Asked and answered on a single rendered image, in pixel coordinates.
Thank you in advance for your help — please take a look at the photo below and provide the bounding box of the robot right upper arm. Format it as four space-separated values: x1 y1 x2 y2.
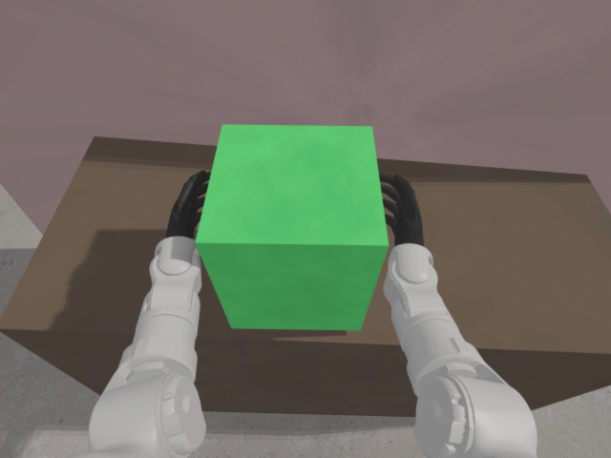
413 373 537 458

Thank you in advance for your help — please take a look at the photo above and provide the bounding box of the carton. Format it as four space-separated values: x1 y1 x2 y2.
195 124 389 331

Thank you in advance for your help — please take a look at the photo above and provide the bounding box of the right robot hand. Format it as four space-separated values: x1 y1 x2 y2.
379 175 424 246

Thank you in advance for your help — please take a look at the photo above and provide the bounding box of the right robot forearm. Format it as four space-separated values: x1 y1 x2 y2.
383 243 537 430

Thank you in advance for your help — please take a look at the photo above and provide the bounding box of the robot left upper arm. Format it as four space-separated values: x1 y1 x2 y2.
66 372 206 458

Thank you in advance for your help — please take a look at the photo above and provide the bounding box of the left robot forearm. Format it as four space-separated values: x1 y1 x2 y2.
88 236 201 451

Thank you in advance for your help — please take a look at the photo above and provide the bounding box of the left robot hand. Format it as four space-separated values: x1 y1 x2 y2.
166 170 211 239

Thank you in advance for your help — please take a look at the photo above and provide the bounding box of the pedestal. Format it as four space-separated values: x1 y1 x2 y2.
0 136 611 417

